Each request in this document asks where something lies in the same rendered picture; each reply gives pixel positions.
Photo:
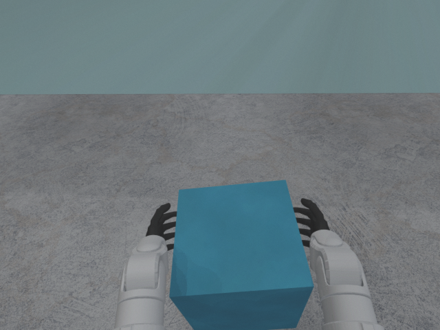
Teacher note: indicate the robot left hand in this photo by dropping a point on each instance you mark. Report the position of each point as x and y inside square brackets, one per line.
[158, 228]

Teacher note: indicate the left robot forearm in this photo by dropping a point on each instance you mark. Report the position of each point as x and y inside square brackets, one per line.
[142, 292]

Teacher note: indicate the right robot forearm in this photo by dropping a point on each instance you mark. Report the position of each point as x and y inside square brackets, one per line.
[342, 286]

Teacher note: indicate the carton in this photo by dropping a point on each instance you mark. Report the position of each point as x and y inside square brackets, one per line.
[238, 258]

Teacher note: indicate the robot right hand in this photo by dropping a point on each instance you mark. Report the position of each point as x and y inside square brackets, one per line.
[316, 221]

